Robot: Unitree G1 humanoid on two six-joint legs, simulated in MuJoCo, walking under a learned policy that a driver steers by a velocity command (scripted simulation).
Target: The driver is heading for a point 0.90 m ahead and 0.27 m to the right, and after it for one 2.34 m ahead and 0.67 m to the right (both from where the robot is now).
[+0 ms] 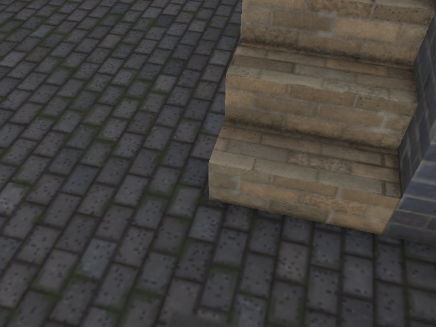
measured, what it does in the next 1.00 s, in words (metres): walks ahead, turning right: right foot, then left foot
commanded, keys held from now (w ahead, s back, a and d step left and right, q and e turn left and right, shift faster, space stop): w+e+shift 0.88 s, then w+q+shift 0.12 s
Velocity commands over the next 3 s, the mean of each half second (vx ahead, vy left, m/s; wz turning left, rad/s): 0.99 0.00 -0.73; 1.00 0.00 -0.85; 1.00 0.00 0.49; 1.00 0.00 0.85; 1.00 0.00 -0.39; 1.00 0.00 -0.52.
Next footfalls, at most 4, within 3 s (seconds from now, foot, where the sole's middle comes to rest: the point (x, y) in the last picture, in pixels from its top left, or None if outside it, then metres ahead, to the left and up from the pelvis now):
0.18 right None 0.41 -0.07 -0.76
0.58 left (209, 255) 0.79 0.03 -0.77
0.96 right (298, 252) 0.80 -0.28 -0.77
1.34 left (267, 162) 1.03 -0.18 -0.56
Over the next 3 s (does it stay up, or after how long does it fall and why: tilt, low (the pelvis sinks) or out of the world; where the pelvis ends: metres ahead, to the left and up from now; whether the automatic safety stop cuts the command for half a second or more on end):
stays up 1.67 -0.45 0.76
